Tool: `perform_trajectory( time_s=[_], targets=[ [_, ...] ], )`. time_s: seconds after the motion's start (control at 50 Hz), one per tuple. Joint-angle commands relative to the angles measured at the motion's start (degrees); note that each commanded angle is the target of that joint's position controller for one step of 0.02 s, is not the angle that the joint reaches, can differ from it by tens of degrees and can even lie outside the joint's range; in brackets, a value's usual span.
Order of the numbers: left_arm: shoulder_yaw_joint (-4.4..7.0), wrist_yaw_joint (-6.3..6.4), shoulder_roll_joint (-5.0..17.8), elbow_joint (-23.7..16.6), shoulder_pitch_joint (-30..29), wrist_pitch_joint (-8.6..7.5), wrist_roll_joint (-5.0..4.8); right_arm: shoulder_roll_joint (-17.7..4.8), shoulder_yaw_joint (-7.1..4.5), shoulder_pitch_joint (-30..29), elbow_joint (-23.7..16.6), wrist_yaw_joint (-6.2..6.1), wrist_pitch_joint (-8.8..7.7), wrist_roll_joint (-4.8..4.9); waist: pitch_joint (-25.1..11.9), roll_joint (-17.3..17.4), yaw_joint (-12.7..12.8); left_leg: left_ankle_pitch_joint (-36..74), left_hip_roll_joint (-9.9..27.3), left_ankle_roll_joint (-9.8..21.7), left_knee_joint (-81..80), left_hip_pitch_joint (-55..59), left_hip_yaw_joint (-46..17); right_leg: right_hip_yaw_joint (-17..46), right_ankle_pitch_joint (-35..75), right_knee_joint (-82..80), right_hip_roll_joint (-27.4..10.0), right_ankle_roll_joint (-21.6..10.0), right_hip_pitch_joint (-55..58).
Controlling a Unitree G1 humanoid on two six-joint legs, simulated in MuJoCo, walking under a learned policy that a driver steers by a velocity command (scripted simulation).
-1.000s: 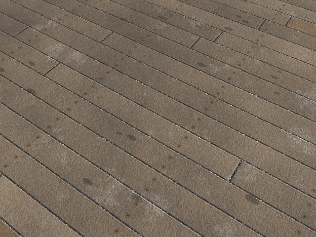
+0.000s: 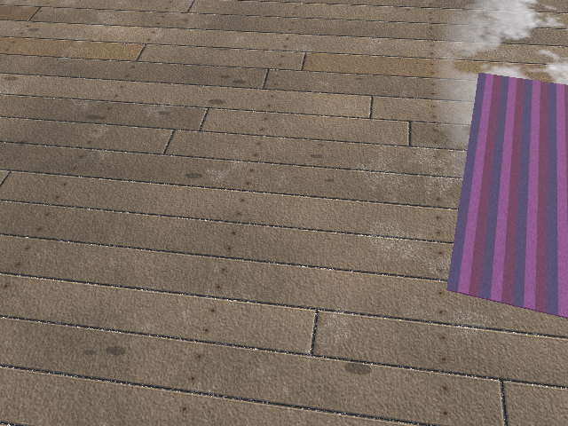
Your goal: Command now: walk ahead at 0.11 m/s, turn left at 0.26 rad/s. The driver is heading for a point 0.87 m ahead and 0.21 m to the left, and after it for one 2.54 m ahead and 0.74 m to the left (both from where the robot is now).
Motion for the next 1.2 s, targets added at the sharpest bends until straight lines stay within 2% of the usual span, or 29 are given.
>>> perform_trajectory(
  time_s=[0.02,0.06,0.12,0.24,0.3,0.32,0.34,0.36,0.38,0.4,0.42,0.44,0.5,0.58,0.64,0.7,0.76,0.8,0.82,0.84,0.86,0.88,0.9,0.92,0.94,1.0,1.08,1.14,1.2],
  targets=[
    [4.31,1.21,12.20,-1.15,3.65,-0.48,-1.07,-5.40,-1.46,-4.12,-5.32,-0.40,-0.44,0.64,-1.10,-10.30,5.11,1.95,1.13,0.44,3.89,-10.64,-0.02,14.42,-3.96,-14.17,-17.91,-11.27,7.88],
    [4.46,1.46,11.88,0.04,4.65,-1.13,-1.32,-4.87,-1.35,-6.33,-6.69,-0.27,-0.88,0.56,1.13,-9.80,5.69,2.94,2.06,1.56,1.79,-14.51,-0.58,16.83,-12.03,-17.41,-19.57,-10.94,10.32],
    [5.06,1.16,12.30,1.07,4.46,-2.50,-1.48,-3.39,-0.99,-6.12,-7.11,0.57,-2.00,0.27,0.99,-8.36,5.06,4.41,3.04,3.35,-3.23,-13.32,0.12,13.59,-10.20,-18.86,-19.77,-10.10,11.95],
    [6.46,-0.99,15.18,2.26,3.35,-3.72,-2.79,-3.08,-0.59,-4.44,-7.29,2.80,-2.68,0.86,1.08,-8.05,3.12,6.20,2.14,7.23,-13.76,-1.80,4.83,5.35,-8.55,-18.04,-18.96,-8.68,6.27],
    [6.12,-1.51,14.22,2.83,1.65,-3.48,-3.39,-4.12,-1.43,3.12,-4.42,2.81,-2.45,0.61,-0.56,-5.55,-1.35,9.96,-2.14,9.56,-20.71,13.23,9.23,-1.52,-9.23,-7.86,-16.01,-5.28,-2.09],
    [5.11,-1.61,11.46,2.77,1.53,-3.67,-2.51,-7.28,-3.07,10.15,-2.45,2.29,-2.35,1.02,-3.10,-1.46,-4.31,8.16,-3.18,11.83,-22.69,22.98,6.98,-5.71,-4.22,4.75,-12.65,-2.84,-7.56],
    [3.59,-1.58,7.05,-0.31,-1.66,-4.09,-0.50,-15.32,-5.26,17.49,-1.82,1.31,-2.69,1.01,-3.74,14.97,-6.59,2.81,10.29,19.14,-32.43,32.08,-17.97,-10.97,-11.39,31.07,-4.87,3.19,-24.01],
    [3.53,-1.50,8.03,-3.10,-3.92,-5.56,-1.45,-16.53,-4.56,14.91,-4.62,2.16,-4.57,0.17,-5.34,13.62,-5.14,-10.32,17.65,27.62,-42.64,34.18,-43.58,2.65,-19.27,42.85,1.34,3.83,-38.08],
    [4.27,-2.16,12.16,-3.02,-4.51,-6.75,-3.44,-12.08,-3.29,11.43,-5.81,2.60,-5.85,0.03,-2.42,7.50,-4.46,-10.62,18.52,26.68,-44.18,33.26,-39.61,6.80,-15.11,45.42,-2.85,2.28,-42.05],
    [4.48,-2.57,13.37,-2.18,-3.11,-7.52,-3.68,-8.95,-2.31,9.02,-6.52,2.70,-6.51,-0.03,-0.16,5.68,-2.56,-6.17,16.31,24.45,-43.16,30.37,-33.60,7.01,-9.22,42.82,-4.90,0.91,-40.89],
    [4.62,-2.39,13.51,-0.92,-1.83,-7.86,-2.33,-7.46,-1.78,6.42,-7.14,2.60,-6.50,0.09,1.14,1.77,-0.87,0.74,13.70,22.35,-42.30,27.55,-27.99,6.96,-4.64,39.20,-6.35,0.91,-38.57],
    [4.86,-2.24,13.77,-0.42,-1.53,-7.93,-1.04,-6.71,-1.35,4.73,-7.62,2.26,-6.38,-0.03,1.56,1.48,0.28,8.11,11.51,20.86,-42.38,24.98,-23.33,7.04,-0.99,34.71,-6.97,1.35,-35.42],
    [4.51,-2.32,11.77,-0.21,-2.35,-7.14,-0.61,-7.84,-1.48,5.47,-8.17,1.02,-6.47,-0.32,0.76,1.17,1.03,24.16,8.15,19.76,-43.16,22.20,-16.12,5.34,7.38,27.21,-4.86,3.91,-30.90],
    [3.15,-2.52,8.54,-2.29,-9.57,-6.90,-1.14,-8.33,-1.86,8.27,-6.89,-0.30,-6.18,0.09,2.44,2.41,-0.80,27.88,4.26,17.22,-42.69,17.21,-10.84,4.43,18.20,11.16,-1.47,5.67,-25.53],
    [2.75,-3.29,8.21,-4.09,-14.75,-7.23,-1.71,-8.51,-2.19,11.23,-5.45,-0.54,-5.93,0.57,3.58,3.03,-2.62,26.01,5.05,16.51,-41.91,17.00,-12.72,4.96,21.31,4.83,-0.48,5.27,-23.26],
    [2.63,-4.29,8.72,-3.77,-14.78,-8.00,-1.82,-7.75,-2.09,11.77,-4.02,-0.81,-5.85,0.47,3.66,3.56,-2.62,27.33,7.59,15.89,-40.87,21.45,-12.30,5.04,23.89,0.90,-1.33,3.18,-21.69],
    [3.56,-4.29,11.13,-2.62,-10.77,-7.94,-1.99,-8.43,-2.42,11.10,-3.63,-0.72,-5.26,-0.11,1.31,5.79,-0.56,46.55,8.58,14.41,-34.53,27.90,-10.33,2.21,15.34,0.93,0.31,-0.23,-17.71],
    [5.14,-3.43,14.35,0.39,1.82,-7.47,-1.72,-8.36,-2.04,9.87,-3.87,-0.59,-4.61,-0.50,-8.01,5.58,6.17,65.70,5.23,12.14,-17.04,26.53,-6.26,-0.55,14.51,1.01,2.39,-4.40,-0.26],
    [5.40,-3.18,16.79,1.93,12.35,-7.19,-1.01,-5.84,-0.92,10.46,-4.86,-0.71,-4.53,-1.70,-16.87,-0.29,9.57,50.29,2.72,10.68,0.11,14.05,-5.87,12.27,15.86,4.46,-7.41,-8.99,18.75],
    [6.41,-3.92,20.41,4.14,16.74,-7.13,-1.54,0.46,0.79,19.99,-4.88,0.20,-5.30,-0.98,-25.10,-19.85,4.07,-0.51,-8.97,5.76,22.13,-8.76,-4.92,44.26,1.60,-1.68,-21.27,-20.40,38.37],
    [5.09,-4.15,14.69,4.29,15.57,-7.12,-3.40,-4.79,0.36,15.14,-5.05,0.42,-6.47,-0.39,-21.52,-14.71,6.82,-4.04,-6.79,6.34,26.45,-15.86,-8.64,51.74,-8.84,-9.71,-19.48,-18.33,36.71],
    [4.53,-3.69,12.98,3.40,10.97,-6.88,-3.19,-7.64,-0.42,6.20,-7.44,0.73,-7.44,0.96,-11.32,-9.96,7.36,0.98,-3.77,6.94,25.64,-19.03,-7.76,42.18,-7.36,-10.65,-17.83,-15.50,27.98],
    [4.29,-3.30,12.82,2.60,8.07,-6.50,-2.35,-7.25,-0.01,1.39,-8.61,0.71,-8.50,0.36,-6.90,-3.06,6.34,4.85,-1.73,7.36,22.19,-17.04,-6.46,36.43,-1.00,-11.76,-15.39,-13.82,19.10],
    [4.14,-3.08,12.46,2.27,6.46,-6.36,-1.88,-6.82,-0.19,-0.59,-9.32,0.72,-9.16,-0.77,-3.60,-1.43,4.66,6.86,-0.37,6.95,18.12,-15.94,-5.70,32.63,5.90,-12.52,-13.50,-13.82,12.89],
    [3.78,-2.73,11.78,2.07,6.16,-6.41,-1.21,-6.28,-0.24,0.10,-9.52,0.83,-9.28,-1.34,-3.55,-2.92,2.84,8.47,0.90,6.67,15.18,-12.91,-5.90,29.99,9.85,-13.59,-11.63,-13.71,9.52],
    [3.71,-1.87,11.56,2.39,6.87,-6.15,-2.19,-3.88,0.44,0.98,-10.08,0.89,-8.69,-2.00,-2.36,-5.93,1.02,7.78,1.74,4.34,6.18,-11.04,-3.89,25.44,15.09,-15.79,-9.93,-14.83,3.69],
    [4.67,-0.58,14.57,2.99,9.36,-5.43,-2.76,-1.26,1.84,-8.18,-12.86,1.02,-8.64,-1.98,0.30,-5.83,3.81,21.29,-0.16,2.07,-11.16,-6.49,-1.63,19.49,13.76,-16.44,-6.36,-12.10,-4.45],
    [4.83,-0.19,14.94,3.87,13.18,-4.48,-3.14,-1.85,1.66,-13.12,-13.89,1.51,-9.15,-1.07,-0.30,-6.44,6.05,30.32,-3.05,1.28,-19.37,-1.20,-1.81,20.16,11.18,-14.15,-5.85,-10.04,-4.95],
    [4.84,0.06,14.54,4.08,14.74,-3.75,-3.40,-4.02,0.58,-13.98,-14.59,1.74,-9.48,-0.40,-1.03,-7.43,5.34,27.47,-3.31,2.37,-23.94,1.24,-3.87,25.12,6.60,-9.40,-7.65,-8.07,-0.26]
  ],
)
